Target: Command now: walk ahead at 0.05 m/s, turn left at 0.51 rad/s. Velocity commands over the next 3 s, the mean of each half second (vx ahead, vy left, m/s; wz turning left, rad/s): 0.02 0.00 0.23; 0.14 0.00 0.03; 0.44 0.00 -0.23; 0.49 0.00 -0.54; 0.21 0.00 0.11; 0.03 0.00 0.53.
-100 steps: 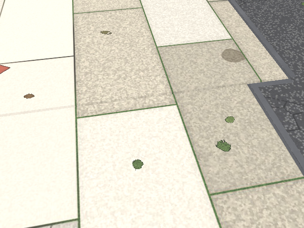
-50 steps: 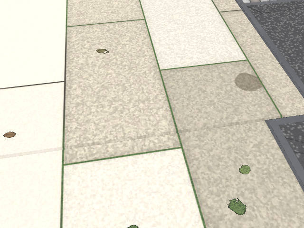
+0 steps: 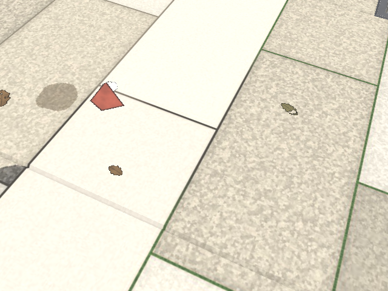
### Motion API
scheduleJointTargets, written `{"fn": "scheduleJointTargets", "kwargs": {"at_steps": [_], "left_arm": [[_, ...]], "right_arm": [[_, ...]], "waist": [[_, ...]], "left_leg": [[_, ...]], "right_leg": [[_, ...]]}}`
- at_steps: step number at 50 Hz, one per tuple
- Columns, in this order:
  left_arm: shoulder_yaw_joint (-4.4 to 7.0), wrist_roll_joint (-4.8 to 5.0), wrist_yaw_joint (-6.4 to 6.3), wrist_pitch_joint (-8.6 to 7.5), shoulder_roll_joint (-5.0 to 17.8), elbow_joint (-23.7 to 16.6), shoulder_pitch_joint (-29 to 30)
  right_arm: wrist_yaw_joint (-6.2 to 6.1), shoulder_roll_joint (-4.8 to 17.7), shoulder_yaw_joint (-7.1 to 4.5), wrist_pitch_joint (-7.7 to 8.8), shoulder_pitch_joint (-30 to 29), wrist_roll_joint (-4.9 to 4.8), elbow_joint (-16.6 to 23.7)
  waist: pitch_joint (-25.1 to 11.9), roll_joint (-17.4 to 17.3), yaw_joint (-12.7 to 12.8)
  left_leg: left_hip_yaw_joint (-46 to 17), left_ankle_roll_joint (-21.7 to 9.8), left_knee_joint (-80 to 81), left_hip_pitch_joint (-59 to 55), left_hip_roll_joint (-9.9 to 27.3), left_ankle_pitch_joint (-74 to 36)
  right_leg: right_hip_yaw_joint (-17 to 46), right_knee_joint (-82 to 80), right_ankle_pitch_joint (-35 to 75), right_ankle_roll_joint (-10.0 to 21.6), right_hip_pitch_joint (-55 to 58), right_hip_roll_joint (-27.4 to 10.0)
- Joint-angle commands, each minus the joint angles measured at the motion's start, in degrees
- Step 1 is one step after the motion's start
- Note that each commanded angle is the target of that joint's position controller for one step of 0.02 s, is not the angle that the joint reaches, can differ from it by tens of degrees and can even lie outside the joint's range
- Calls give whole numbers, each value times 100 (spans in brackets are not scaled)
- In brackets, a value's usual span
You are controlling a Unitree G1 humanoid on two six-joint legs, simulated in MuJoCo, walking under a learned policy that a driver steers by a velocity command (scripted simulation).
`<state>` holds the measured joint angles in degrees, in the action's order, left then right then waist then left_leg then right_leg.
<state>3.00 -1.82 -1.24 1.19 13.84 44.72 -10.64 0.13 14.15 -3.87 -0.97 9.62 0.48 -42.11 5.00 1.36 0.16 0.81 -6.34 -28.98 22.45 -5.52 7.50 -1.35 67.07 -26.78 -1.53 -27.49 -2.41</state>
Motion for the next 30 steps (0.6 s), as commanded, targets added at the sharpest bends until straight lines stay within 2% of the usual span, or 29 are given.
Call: {"fn": "scheduleJointTargets", "kwargs": {"at_steps": [1, 3, 8, 13, 15, 16, 17, 18, 19, 20, 21, 23, 25, 27, 28, 29, 30], "left_arm": [[126, -14, 3, 111, 491, -162, -736], [108, 21, 9, 152, 424, -191, -646], [89, 39, 10, 214, 425, -310, -248], [54, 117, -31, 132, 383, -268, -400], [26, 137, -63, 73, 293, -148, -765], [10, 118, -83, 21, 271, -98, -903], [17, 37, -111, -52, 471, -158, -830], [47, -24, -110, -111, 830, -308, -575], [12, 3, -62, -147, 718, -293, -218], [-64, 29, -48, -206, 491, -323, 72], [-84, 54, -49, -246, 445, -285, 156], [-72, 95, -78, -277, 558, -199, 37], [-50, 118, -71, -286, 607, -91, -263], [-32, 114, -40, -284, 597, -47, -565], [-54, 161, -25, -274, 481, 38, -723], [-55, 142, -39, -247, 511, 98, -551], [-51, 124, -45, -218, 491, 94, -416]], "right_arm": [[-22, 693, -172, 78, 215, 37, 323], [-6, 758, -186, 103, 267, 59, 298], [-7, 719, -151, 26, 385, 110, 224], [4, 707, -121, -24, 394, 149, 117], [-32, 690, -100, -56, 367, 90, 46], [-66, 630, -74, -63, 416, 39, -3], [-88, 403, -6, -37, 531, 15, -9], [-82, 143, 62, -9, 570, -80, 30], [-69, 413, -9, 11, 252, 12, 39], [-18, 360, 0, 21, 286, 65, -16], [8, 291, 17, 26, 355, 60, -106], [12, 283, 35, 46, 401, 91, -203], [-42, 256, 86, 82, 395, 74, -307], [-116, 473, 68, 119, 370, 81, -392], [-129, 464, 54, 101, 415, -23, -528], [-122, 344, 78, 91, 478, -54, -603], [-128, 330, 94, 83, 483, -34, -685]], "waist": [[-1135, -384, 122], [-1143, -450, 84], [-900, -802, -126], [-745, -839, -167], [-697, -735, 6], [-630, -624, 76], [-589, -146, -28], [-591, 653, -154], [-160, 787, -132], [-162, 683, -287], [-217, 670, -329], [-345, 742, -300], [-598, 505, -184], [-726, 285, 62], [-712, 43, 108], [-597, 104, -50], [-497, 38, -71]], "left_leg": [[-1686, -857, 1098, -984, 1509, -2090], [-1666, -800, 1221, -911, 1459, -1537], [-1928, -670, 1612, -783, 1383, 735], [-2148, -614, 1534, -636, 1451, 963], [-2167, -450, 1372, -469, 1392, 917], [-2119, -233, 1258, -220, 1270, 1029], [-1915, 82, 924, 47, 1011, 1250], [-1132, 372, 267, 322, 326, 1382], [-652, 420, -222, -181, 97, 1488], [-654, 425, -444, -688, 250, 1222], [-606, 419, -403, -842, 237, 938], [-509, 438, -55, -908, 267, 523], [-582, 502, 549, -1147, 408, -74], [-894, 568, 596, -1584, 797, -964], [-926, 529, 481, -1525, 774, -898], [-936, 531, 613, -1370, 740, -654], [-950, 527, 708, -1291, 745, -568]], "right_leg": [[228, -133, 321, 4, -69, -3], [235, -478, 412, 0, -11, 18], [239, -1486, 456, 36, 172, 86], [74, -2618, 173, 249, 912, 333], [-41, -3742, 606, 414, 1548, 426], [33, -4558, 1050, 517, 1989, 384], [766, -5111, 909, 634, 2204, -244], [2115, -5627, 443, 1000, 2024, -1290], [2280, -5755, 910, 1266, 930, -1672], [1901, -5662, 1236, 1202, 725, -1422], [1545, -5527, 1485, 1042, 798, -1134], [1113, -5117, 2643, 868, 1348, -808], [940, -4709, 3542, 763, 1872, -689], [937, -4620, 3221, 591, 1833, -520], [841, -4797, 2934, 532, 1818, -358], [777, -4799, 2597, 521, 1884, -335], [758, -4810, 2367, 516, 1883, -323]]}}
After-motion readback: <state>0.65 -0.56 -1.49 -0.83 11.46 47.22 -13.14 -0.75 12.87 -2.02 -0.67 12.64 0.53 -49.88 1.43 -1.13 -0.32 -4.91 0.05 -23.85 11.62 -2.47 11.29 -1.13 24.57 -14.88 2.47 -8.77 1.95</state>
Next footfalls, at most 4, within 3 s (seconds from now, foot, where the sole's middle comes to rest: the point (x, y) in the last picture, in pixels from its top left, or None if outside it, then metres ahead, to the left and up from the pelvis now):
0.34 right None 0.05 -0.13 -0.77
1.44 right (217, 285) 0.44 -0.07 -0.77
1.98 left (193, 188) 0.80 0.01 -0.77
2.44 right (247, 187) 0.81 -0.20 -0.77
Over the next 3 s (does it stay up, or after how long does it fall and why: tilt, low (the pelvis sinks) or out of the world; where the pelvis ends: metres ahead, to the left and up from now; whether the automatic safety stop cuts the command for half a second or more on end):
stays up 0.74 -0.06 0.01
